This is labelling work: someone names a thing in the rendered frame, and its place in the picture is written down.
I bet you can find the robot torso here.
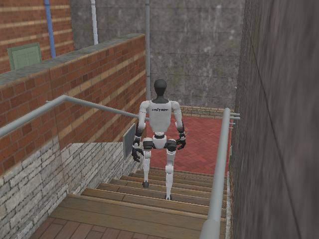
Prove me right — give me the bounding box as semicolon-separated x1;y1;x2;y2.
148;100;171;149

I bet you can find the right robot upper arm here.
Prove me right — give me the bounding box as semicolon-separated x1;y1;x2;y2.
170;101;183;128

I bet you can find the right robot hand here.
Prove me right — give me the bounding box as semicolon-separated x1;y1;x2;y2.
175;138;186;150

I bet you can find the robot left forearm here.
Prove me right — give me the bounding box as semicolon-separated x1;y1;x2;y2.
133;122;143;148

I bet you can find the left robot upper arm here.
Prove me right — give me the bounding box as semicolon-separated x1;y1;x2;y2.
138;101;150;129

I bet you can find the right robot thigh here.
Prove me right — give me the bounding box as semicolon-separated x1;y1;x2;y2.
165;139;176;174

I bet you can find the robot right forearm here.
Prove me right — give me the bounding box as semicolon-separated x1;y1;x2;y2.
177;121;185;140

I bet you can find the left robot hand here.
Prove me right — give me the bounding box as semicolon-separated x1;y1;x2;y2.
132;148;144;162

